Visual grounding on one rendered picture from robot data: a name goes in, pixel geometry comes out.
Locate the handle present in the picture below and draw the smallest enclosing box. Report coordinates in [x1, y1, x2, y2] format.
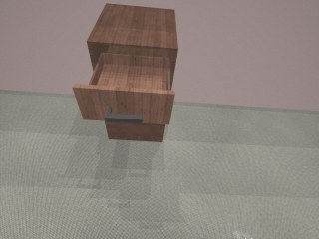
[105, 106, 143, 123]

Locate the drawer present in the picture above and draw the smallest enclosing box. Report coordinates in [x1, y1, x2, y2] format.
[72, 53, 175, 125]

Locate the cabinet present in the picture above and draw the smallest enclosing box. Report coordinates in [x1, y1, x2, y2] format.
[87, 3, 178, 142]

